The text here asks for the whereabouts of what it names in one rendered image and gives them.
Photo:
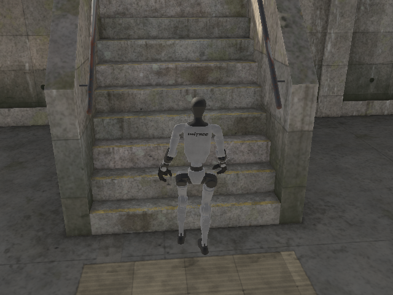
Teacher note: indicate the stairs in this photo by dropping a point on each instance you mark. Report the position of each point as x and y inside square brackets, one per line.
[154, 58]

